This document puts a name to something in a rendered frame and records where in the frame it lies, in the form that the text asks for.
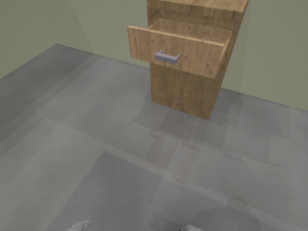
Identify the cabinet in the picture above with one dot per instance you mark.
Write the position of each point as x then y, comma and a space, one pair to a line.
180, 90

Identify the left robot hand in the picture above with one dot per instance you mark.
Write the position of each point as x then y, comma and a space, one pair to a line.
80, 226

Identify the handle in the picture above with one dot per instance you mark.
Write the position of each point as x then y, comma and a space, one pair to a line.
166, 58

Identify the drawer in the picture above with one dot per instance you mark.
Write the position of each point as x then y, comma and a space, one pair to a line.
201, 48

